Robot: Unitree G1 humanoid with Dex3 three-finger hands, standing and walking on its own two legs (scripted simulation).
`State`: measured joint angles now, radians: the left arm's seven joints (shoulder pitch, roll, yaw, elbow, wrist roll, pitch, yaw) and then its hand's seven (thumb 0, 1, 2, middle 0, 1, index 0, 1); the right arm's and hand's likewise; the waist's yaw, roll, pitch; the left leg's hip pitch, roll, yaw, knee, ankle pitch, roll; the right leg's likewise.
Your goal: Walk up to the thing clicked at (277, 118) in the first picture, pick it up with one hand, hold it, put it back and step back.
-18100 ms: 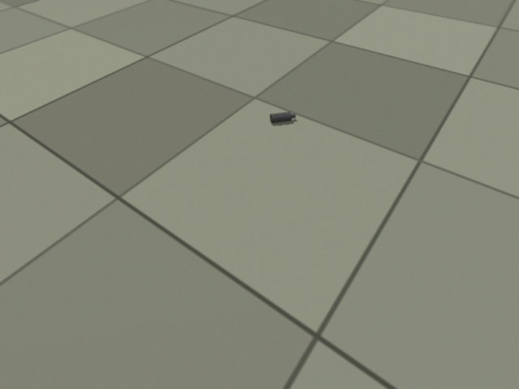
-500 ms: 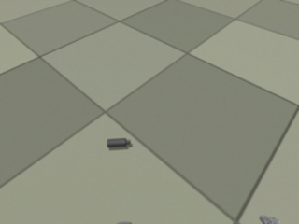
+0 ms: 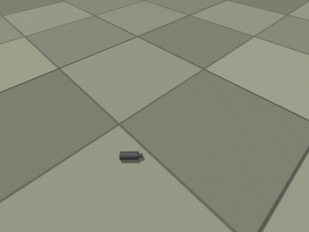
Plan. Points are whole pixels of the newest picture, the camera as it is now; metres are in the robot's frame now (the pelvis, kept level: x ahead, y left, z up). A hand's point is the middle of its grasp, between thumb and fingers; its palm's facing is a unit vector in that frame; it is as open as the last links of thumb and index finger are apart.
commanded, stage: walk up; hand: left
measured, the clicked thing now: (131, 155) +0.77 +0.24 -0.74
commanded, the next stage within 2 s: stand in 0.50 s
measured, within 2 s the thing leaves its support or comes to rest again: neither
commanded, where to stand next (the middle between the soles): +0.38 +0.02 m, yaw +0 degrees
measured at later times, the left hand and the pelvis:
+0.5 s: hand out of the picture +0.10 +0.27 -0.15, palm faces +0.01 -0.94 -0.34, open 7.4 cm; pelvis +0.01 +0.01 +0.01, yaw +0 degrees
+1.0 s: hand out of the picture +0.07 +0.26 -0.14, palm faces -0.04 -0.94 -0.34, open 7.4 cm; pelvis +0.00 +0.01 +0.02, yaw -1 degrees
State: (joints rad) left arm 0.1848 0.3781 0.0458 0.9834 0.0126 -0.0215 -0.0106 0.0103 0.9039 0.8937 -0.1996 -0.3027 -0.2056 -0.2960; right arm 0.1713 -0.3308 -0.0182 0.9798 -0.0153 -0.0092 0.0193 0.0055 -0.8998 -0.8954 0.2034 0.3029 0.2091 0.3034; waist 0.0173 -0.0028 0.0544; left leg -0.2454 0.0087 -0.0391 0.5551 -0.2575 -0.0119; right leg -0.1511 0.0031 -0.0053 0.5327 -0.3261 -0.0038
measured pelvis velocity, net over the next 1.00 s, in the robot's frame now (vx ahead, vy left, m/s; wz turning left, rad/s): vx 0.00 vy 0.01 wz -0.01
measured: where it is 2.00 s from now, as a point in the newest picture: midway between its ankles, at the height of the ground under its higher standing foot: outside the picture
